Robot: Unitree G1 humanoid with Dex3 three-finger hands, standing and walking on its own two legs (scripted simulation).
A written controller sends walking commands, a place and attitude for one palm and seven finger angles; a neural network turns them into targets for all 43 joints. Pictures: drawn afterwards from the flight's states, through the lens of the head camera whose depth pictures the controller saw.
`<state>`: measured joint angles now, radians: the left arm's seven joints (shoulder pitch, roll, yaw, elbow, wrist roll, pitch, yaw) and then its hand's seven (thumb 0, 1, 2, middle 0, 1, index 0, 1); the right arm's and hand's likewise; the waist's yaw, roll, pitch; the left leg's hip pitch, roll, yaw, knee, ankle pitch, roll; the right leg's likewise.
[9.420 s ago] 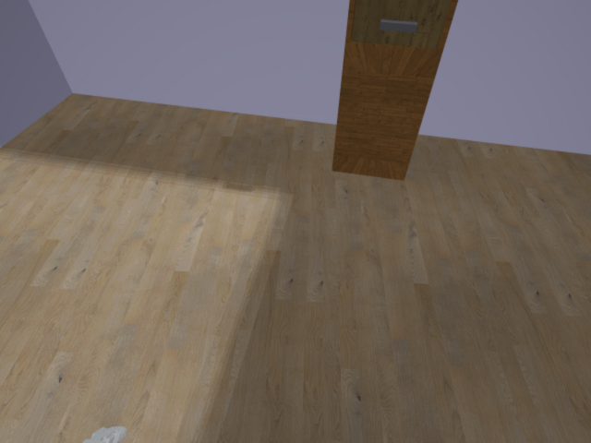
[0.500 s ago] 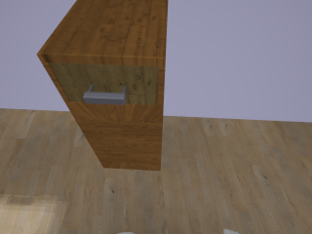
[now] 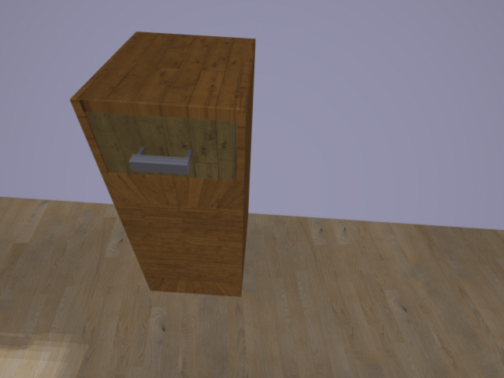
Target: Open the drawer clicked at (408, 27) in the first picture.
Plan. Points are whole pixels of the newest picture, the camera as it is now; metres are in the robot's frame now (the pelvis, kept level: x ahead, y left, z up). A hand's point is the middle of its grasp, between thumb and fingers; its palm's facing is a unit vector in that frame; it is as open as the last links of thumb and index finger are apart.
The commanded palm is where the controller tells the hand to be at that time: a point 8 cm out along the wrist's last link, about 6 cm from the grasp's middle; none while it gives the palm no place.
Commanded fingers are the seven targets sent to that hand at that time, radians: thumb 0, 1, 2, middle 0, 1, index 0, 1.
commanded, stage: come to a stop and stand still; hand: left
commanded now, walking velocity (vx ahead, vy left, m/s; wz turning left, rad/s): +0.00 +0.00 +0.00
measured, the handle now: (163, 158) +0.59 +0.25 +0.01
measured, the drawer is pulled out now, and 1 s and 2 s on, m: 0.00 0.00 0.00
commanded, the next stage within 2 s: look again from close up in 0.22 s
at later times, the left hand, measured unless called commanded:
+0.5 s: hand out of the picture -0.02 +0.15 -0.18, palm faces +0.06 -0.99 -0.11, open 7.4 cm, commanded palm none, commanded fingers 0.00 0.90 0.90 -0.20 -0.30 -0.20 -0.30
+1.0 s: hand out of the picture +0.06 +0.20 -0.15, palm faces -0.09 -0.95 -0.29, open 7.3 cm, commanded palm +0.15 +0.22 -0.05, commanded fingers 0.00 0.78 0.85 -0.21 -0.38 -0.21 -0.38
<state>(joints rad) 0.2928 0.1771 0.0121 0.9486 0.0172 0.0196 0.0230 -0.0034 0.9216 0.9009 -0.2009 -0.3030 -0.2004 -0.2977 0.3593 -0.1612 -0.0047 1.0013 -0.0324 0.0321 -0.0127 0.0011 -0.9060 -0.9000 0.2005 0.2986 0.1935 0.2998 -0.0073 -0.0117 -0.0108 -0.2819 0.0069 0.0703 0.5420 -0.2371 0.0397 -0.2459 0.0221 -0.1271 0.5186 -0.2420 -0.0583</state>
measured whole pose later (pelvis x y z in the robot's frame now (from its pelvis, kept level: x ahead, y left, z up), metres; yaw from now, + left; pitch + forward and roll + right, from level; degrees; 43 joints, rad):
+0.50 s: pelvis +0.00 +0.01 +0.00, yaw +0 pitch -1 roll -1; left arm 0.38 0.10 -0.01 1.09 0.01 0.00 0.03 0.00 0.91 0.90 -0.20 -0.30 -0.20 -0.30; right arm 0.41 -0.10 0.02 1.11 -0.03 0.01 -0.02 0.00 -0.91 -0.90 0.20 0.30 0.19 0.30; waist 0.00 -0.01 -0.03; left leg -0.29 -0.01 0.07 0.50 -0.20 0.05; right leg -0.25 0.02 -0.11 0.47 -0.22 -0.05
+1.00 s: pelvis +0.05 +0.03 +0.00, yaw -3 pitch +0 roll +1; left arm 0.51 0.18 -0.09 0.64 0.08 0.13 0.12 0.06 0.96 0.90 -0.21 -0.31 -0.20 -0.30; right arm 0.38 -0.16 0.04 1.00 0.02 -0.11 -0.07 0.03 -0.94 -0.90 0.21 0.30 0.20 0.30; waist 0.02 -0.01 0.00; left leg -0.21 -0.04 0.13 0.47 -0.27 0.07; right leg -0.23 -0.01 -0.05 0.52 -0.30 -0.03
